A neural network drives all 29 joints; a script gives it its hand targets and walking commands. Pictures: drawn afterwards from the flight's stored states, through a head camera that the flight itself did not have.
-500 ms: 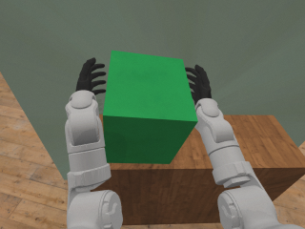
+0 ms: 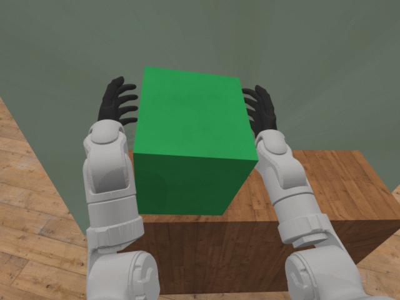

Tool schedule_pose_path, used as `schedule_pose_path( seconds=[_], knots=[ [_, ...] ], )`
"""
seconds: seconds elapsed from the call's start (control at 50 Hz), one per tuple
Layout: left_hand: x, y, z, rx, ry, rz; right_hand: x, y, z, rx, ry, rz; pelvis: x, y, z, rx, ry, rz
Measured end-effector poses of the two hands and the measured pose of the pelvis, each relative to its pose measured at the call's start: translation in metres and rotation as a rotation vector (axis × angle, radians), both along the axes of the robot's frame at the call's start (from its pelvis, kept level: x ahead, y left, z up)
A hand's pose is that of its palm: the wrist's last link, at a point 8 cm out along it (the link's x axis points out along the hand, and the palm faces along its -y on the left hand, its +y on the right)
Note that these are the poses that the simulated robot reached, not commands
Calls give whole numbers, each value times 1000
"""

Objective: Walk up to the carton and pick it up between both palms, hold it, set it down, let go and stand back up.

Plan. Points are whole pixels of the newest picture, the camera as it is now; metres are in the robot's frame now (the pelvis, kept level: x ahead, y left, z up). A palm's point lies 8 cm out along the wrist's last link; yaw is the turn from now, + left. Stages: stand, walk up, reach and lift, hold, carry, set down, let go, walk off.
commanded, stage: hold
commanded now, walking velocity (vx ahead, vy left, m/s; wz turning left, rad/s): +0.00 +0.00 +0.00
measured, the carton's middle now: (186, 147) +0.38 +0.02 +0.14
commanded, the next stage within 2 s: none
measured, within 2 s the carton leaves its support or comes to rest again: neither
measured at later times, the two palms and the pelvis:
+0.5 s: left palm (112, 123) +0.35 +0.15 +0.22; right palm (264, 129) +0.36 -0.13 +0.19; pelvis +0.00 +0.00 +0.00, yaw +0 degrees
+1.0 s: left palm (114, 117) +0.36 +0.15 +0.22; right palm (264, 126) +0.37 -0.13 +0.19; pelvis +0.00 +0.00 +0.00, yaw +0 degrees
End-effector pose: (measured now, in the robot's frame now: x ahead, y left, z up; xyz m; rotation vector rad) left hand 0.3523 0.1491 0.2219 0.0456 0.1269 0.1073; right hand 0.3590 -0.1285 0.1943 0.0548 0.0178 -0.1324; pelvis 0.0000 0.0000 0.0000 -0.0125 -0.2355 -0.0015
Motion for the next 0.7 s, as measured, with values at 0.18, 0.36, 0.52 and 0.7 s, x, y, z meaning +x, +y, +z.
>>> schedule_pose_path(
  seconds=[0.18, 0.36, 0.52, 0.7],
  knots=[
    [-1, 1, -1, 4, 0, 0, -1, 1, -1, 0, 0, 0, 0, 2, 0, 0, -1, 0],
    [-1, 0, -1, 6, 0, -1, -1, 0, -2, 0, -1, -1, -1, 2, 0, 0, -1, -3],
    [-1, -1, 0, 5, 1, 0, -1, -1, -2, 1, -2, -1, -1, 1, 0, 1, -1, -3],
    [-1, -1, 0, 2, 2, 1, -1, -1, -1, 1, -1, 0, -1, 0, 0, 1, 0, -1]
  ],
)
